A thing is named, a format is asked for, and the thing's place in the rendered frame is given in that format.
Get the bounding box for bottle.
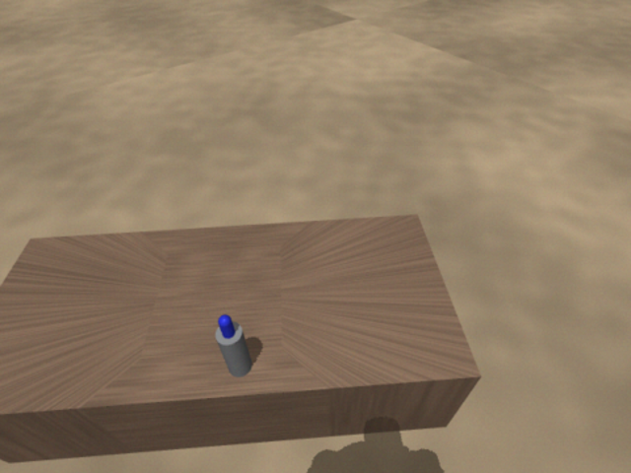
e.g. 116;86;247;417
215;314;252;377

